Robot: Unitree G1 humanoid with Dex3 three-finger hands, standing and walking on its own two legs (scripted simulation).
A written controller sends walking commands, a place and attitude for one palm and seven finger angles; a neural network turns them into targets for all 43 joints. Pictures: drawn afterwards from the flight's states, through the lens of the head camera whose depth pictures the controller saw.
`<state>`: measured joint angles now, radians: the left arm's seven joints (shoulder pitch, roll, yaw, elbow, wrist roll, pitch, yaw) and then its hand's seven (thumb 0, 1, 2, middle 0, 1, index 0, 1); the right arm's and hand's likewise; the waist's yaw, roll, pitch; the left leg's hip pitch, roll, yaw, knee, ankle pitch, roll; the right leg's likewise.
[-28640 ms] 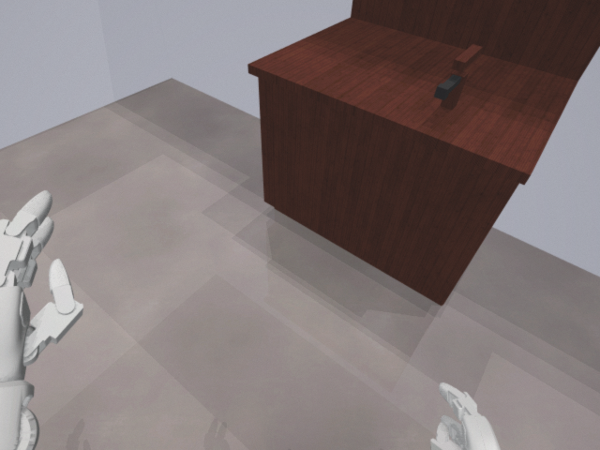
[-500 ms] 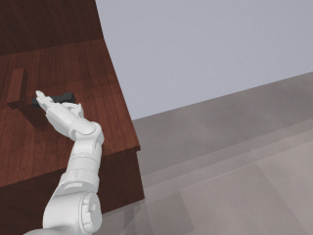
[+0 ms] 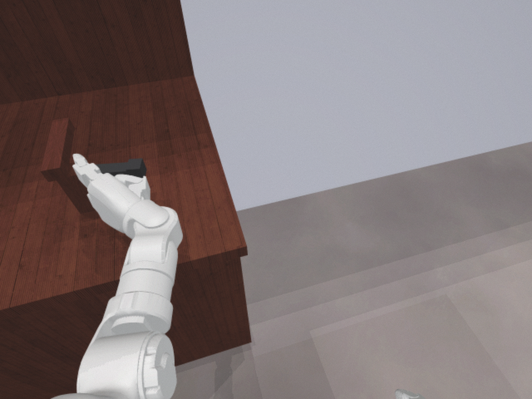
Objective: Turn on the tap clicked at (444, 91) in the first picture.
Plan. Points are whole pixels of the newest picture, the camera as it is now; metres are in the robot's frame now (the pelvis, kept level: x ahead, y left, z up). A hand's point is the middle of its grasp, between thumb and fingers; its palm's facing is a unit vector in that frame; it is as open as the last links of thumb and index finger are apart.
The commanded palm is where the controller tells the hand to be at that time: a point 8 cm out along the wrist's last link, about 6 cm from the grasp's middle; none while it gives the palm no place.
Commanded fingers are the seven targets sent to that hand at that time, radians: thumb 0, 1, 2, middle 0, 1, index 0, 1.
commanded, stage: lift the hand up off the lever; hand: left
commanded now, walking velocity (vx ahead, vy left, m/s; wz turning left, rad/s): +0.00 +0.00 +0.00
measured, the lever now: (136, 169) +0.49 +0.24 +0.08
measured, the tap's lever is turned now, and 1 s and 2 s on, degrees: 78 78 78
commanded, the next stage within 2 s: draw the hand back beside the body in 1.38 s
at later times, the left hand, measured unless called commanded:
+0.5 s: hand (137, 176) +0.42 +0.21 +0.13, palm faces +0.81 -0.58 -0.09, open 7.8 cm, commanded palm +0.37 +0.22 +0.13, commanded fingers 0.00 0.90 0.90 -0.15 -0.15 -0.15 -0.15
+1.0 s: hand (129, 174) +0.41 +0.21 +0.14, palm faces +0.80 -0.60 -0.07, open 7.8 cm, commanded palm +0.35 +0.22 +0.15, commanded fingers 0.00 0.90 0.90 -0.15 -0.15 -0.15 -0.15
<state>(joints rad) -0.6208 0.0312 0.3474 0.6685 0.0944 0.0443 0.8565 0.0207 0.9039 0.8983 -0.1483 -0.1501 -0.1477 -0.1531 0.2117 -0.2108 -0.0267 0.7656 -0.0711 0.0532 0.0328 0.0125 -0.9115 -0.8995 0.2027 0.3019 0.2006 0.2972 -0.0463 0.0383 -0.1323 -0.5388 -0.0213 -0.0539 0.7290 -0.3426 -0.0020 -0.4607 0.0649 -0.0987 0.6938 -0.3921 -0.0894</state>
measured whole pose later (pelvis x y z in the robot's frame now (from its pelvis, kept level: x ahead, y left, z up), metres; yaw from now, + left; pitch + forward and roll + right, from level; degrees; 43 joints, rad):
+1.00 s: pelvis +0.00 +0.01 +0.01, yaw -1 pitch +5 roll +0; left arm -0.55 0.01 0.30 0.45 0.05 0.21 0.83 0.02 0.90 0.90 -0.15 -0.15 -0.15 -0.15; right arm 0.17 -0.21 -0.02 0.78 -0.05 0.03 0.00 0.01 -0.91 -0.90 0.20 0.30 0.20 0.30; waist -0.01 0.04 -0.10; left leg -0.40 -0.03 -0.04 0.63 -0.30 0.01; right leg -0.33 0.06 -0.08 0.60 -0.35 -0.08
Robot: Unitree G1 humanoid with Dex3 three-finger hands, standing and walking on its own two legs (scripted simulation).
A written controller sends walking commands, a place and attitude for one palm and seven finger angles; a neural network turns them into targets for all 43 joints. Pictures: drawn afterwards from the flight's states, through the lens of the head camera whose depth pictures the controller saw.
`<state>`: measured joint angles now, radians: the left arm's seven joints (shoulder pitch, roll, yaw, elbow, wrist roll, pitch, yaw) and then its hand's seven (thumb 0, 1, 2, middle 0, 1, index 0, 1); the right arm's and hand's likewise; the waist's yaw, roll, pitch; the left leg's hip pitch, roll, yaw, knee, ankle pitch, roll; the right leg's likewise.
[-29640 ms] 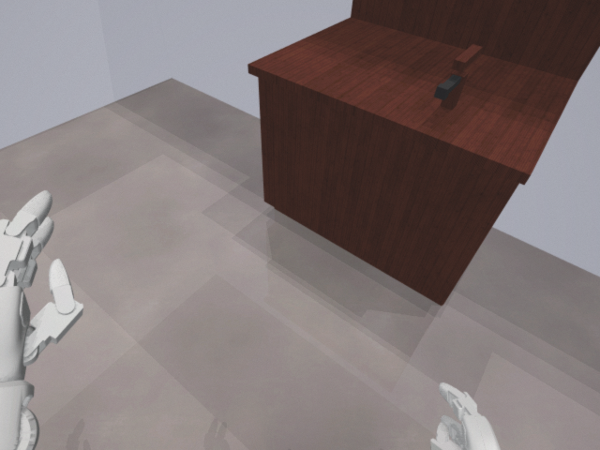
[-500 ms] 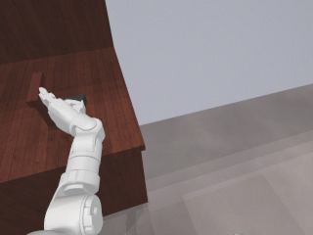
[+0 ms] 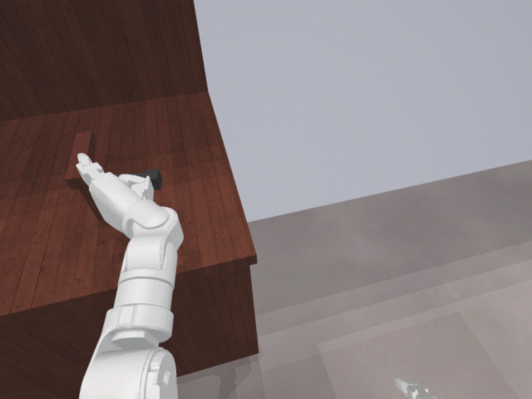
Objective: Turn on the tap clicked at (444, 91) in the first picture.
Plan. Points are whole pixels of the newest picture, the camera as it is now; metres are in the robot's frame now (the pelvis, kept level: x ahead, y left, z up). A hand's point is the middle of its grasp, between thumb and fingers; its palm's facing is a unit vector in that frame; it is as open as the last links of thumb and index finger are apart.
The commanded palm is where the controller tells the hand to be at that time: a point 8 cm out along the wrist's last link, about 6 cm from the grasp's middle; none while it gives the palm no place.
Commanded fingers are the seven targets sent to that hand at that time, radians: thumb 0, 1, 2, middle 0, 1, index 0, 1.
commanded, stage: lift the hand up off the lever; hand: left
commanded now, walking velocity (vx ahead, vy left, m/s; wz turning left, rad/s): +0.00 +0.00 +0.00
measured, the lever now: (153, 179) +0.48 +0.24 +0.06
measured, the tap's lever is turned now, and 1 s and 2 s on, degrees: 78 78 78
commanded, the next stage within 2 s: draw the hand back beside the body in 0.38 s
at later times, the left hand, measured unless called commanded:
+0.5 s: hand (147, 178) +0.41 +0.21 +0.14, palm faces +0.80 -0.59 -0.10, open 7.8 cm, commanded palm +0.35 +0.22 +0.15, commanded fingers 0.00 0.90 0.90 -0.15 -0.16 -0.15 -0.16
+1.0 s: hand (119, 226) +0.30 +0.20 +0.16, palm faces +0.27 -0.93 -0.25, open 7.7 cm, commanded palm +0.26 +0.24 +0.16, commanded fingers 0.00 0.90 0.90 -0.18 -0.23 -0.18 -0.23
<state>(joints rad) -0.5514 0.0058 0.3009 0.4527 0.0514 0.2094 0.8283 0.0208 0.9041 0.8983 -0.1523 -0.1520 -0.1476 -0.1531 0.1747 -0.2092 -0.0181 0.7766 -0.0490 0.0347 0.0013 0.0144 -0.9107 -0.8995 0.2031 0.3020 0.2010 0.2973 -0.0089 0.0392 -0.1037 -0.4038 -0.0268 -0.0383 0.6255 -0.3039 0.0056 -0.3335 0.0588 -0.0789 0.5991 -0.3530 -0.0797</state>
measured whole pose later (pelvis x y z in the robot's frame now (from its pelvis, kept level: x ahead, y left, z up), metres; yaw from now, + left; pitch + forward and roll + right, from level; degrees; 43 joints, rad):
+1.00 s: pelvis -0.01 +0.00 +0.02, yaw -2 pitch -4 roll +0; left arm -0.03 0.30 0.14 0.05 -0.08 -0.06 0.12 0.02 0.90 0.90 -0.17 -0.20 -0.17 -0.21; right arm 0.16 -0.27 0.01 0.68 0.02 -0.03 -0.06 0.02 -0.91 -0.90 0.20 0.30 0.20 0.30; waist 0.04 0.06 0.04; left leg -0.11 -0.01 0.00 0.37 -0.18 0.01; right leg -0.05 0.07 -0.03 0.34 -0.22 -0.07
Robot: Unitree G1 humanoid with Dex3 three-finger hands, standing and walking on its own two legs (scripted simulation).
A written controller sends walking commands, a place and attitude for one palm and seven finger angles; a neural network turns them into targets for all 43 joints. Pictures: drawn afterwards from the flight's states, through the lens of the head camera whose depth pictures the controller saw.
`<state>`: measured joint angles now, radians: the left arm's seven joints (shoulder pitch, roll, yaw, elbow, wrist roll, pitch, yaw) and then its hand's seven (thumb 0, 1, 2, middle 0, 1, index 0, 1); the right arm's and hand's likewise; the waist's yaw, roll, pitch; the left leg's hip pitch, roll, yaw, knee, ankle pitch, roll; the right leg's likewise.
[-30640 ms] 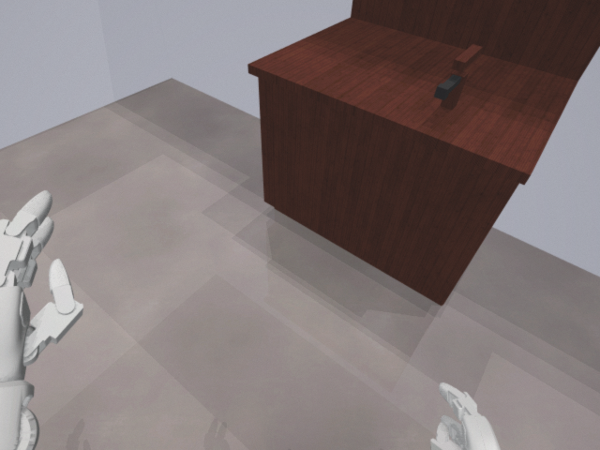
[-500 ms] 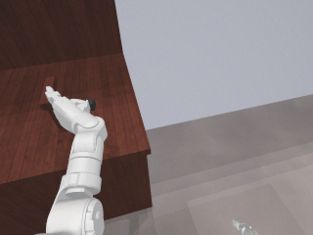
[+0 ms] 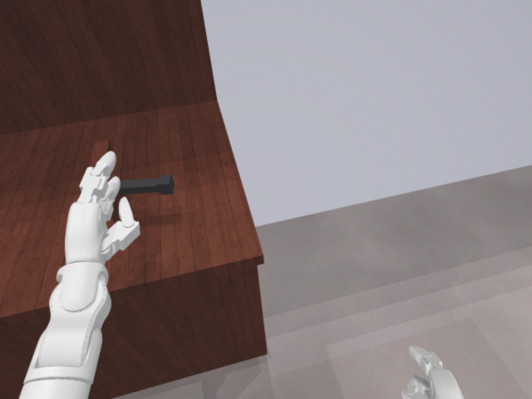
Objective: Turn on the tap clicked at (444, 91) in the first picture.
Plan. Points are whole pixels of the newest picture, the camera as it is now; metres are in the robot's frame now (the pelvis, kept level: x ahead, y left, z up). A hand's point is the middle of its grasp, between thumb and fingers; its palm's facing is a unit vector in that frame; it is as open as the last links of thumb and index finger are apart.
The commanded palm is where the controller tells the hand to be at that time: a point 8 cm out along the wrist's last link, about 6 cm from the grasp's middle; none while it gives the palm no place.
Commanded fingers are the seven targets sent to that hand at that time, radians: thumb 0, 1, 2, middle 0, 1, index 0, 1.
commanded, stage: draw the hand back beside the body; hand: left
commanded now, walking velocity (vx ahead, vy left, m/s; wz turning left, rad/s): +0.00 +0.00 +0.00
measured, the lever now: (166, 184) +0.49 +0.26 +0.04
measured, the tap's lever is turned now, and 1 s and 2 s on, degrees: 78 78 78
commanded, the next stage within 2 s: step back with the hand held close in 0.96 s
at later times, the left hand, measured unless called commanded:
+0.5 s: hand (98, 256) +0.24 +0.24 +0.15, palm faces +0.34 -0.89 -0.32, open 7.5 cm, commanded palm +0.19 +0.28 +0.16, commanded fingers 0.00 0.90 0.90 -0.20 -0.30 -0.20 -0.30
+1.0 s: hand (73, 280) +0.20 +0.25 +0.16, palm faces +0.40 -0.85 -0.34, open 7.4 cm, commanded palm +0.16 +0.29 +0.17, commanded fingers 0.00 0.90 0.90 -0.20 -0.30 -0.20 -0.30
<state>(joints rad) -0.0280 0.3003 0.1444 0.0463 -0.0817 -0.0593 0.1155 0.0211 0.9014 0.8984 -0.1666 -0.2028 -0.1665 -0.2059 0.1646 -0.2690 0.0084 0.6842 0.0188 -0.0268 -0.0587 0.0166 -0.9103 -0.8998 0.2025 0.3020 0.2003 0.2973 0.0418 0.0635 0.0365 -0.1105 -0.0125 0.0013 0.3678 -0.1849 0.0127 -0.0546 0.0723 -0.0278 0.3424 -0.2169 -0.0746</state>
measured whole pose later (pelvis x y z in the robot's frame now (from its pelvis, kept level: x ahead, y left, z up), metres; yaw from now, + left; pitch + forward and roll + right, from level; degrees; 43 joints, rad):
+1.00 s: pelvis +0.00 +0.01 +0.00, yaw +0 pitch -6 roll +0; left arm 0.40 0.32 0.26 -0.36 -0.08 -0.10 0.10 0.02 0.90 0.90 -0.20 -0.30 -0.20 -0.30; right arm 0.16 -0.22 0.01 0.68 -0.01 -0.09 -0.05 0.02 -0.91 -0.90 0.20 0.30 0.20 0.30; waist 0.06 0.07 0.04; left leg -0.07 -0.01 0.00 0.37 -0.19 0.02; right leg 0.00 0.07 -0.03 0.31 -0.20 -0.07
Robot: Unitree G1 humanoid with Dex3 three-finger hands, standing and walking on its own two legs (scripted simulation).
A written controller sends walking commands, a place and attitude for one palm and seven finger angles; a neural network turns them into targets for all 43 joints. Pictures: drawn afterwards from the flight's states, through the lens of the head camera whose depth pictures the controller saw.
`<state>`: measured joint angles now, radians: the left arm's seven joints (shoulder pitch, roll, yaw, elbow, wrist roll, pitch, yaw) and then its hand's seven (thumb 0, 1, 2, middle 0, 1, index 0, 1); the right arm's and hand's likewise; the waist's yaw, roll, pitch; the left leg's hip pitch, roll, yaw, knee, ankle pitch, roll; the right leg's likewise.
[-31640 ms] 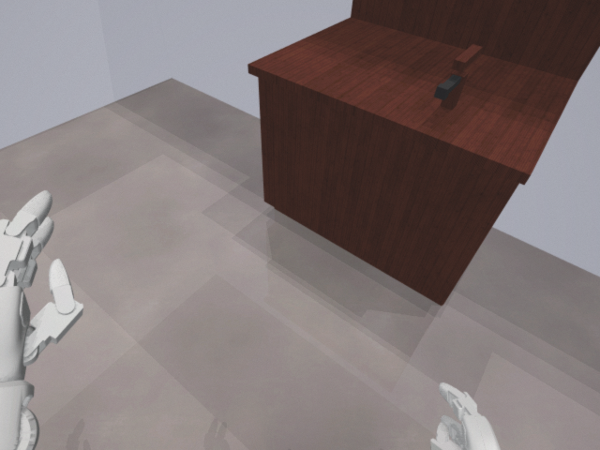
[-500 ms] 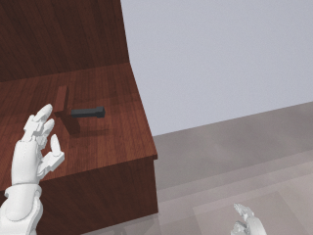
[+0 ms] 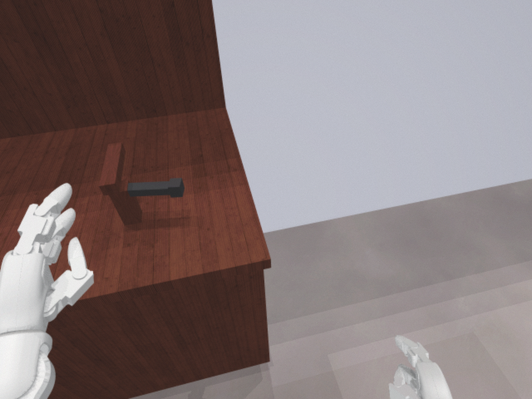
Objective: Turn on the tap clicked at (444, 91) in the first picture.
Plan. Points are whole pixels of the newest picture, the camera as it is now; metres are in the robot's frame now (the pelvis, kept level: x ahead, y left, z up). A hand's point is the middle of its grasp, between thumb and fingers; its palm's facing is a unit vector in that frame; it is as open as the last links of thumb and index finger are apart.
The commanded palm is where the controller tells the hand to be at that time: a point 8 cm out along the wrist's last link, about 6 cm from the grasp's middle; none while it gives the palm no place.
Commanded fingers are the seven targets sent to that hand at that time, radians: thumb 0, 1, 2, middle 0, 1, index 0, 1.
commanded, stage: step back with the hand held close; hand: left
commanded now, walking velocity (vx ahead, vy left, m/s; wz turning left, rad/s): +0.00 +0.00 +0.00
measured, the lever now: (176, 187) +0.49 +0.25 +0.04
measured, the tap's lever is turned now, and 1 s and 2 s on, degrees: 78 78 78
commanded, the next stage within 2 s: stop stepping back and stand still in 1.42 s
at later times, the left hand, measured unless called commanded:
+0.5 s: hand (62, 301) +0.17 +0.26 +0.15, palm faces +0.34 -0.84 -0.43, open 7.4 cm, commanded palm +0.12 +0.30 +0.17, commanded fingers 0.00 0.90 0.90 -0.20 -0.30 -0.20 -0.30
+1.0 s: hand out of the picture +0.09 +0.29 +0.15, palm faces +0.42 -0.83 -0.37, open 7.4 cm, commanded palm +0.04 +0.33 +0.17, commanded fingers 0.00 0.90 0.90 -0.20 -0.30 -0.20 -0.30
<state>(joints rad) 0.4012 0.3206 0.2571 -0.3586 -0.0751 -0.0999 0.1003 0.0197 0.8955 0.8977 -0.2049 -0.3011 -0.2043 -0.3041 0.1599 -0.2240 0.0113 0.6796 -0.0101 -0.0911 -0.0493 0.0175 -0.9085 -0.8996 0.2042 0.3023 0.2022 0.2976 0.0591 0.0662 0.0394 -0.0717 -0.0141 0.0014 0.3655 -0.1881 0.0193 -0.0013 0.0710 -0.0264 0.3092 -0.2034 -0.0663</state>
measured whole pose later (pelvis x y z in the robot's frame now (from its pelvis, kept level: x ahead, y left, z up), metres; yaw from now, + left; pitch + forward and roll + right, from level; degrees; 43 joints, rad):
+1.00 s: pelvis -0.10 +0.04 -0.02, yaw +4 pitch -1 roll -4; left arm 0.47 0.35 0.30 -0.52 -0.02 -0.17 0.13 0.02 0.89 0.90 -0.21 -0.30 -0.21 -0.30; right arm 0.17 -0.22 -0.02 0.61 0.00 -0.04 -0.06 0.02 -0.91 -0.90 0.21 0.30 0.20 0.30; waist 0.01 0.04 0.01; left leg -0.46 -0.02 0.00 0.60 -0.19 0.02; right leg -0.31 0.10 0.04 0.52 -0.19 -0.01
